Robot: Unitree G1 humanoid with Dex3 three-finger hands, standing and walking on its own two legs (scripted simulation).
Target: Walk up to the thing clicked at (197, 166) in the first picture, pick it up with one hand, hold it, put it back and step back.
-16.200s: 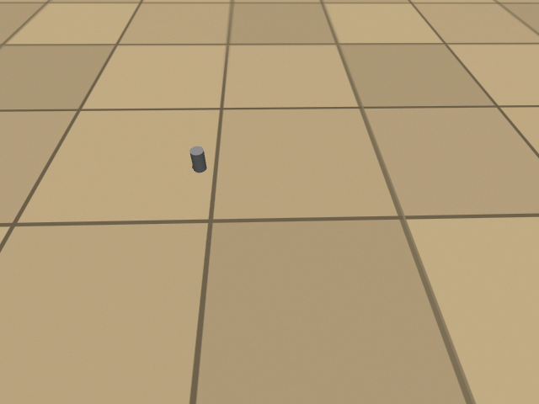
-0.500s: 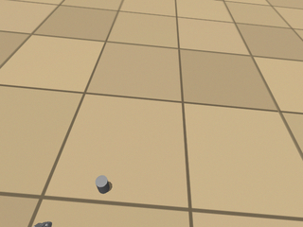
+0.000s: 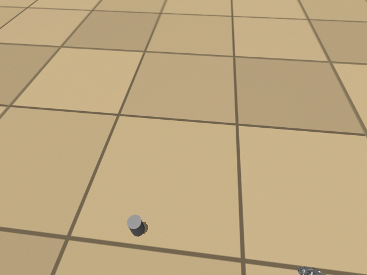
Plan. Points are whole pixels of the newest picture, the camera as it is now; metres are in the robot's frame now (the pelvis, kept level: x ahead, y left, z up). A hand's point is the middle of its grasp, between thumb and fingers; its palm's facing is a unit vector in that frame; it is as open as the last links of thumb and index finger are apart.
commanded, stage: walk up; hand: left
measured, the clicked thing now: (136, 225) +0.44 +0.25 -0.72
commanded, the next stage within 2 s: none
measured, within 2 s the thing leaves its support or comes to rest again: neither
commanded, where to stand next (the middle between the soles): +0.04 +0.01 m, yaw -3 degrees
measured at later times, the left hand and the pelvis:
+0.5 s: hand out of the picture +0.10 +0.25 -0.15, palm faces +0.01 -0.95 -0.32, open 7.4 cm; pelvis -0.01 +0.00 +0.00, yaw +0 degrees
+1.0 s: hand out of the picture +0.07 +0.29 -0.18, palm faces +0.00 -0.94 -0.34, open 7.4 cm; pelvis -0.06 +0.02 -0.03, yaw +1 degrees
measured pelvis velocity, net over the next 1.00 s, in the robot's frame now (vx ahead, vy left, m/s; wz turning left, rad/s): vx -0.06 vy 0.02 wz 0.02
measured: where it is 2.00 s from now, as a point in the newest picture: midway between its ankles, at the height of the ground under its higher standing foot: outside the picture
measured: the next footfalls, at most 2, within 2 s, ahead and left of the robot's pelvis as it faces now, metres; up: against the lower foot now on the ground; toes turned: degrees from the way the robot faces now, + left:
right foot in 1.34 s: -0.07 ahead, -0.15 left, +0.00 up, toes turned -2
left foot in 1.70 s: +0.12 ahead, +0.13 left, +0.00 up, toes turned -2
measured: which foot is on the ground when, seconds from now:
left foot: down 0.00-1.00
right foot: down 0.00-1.00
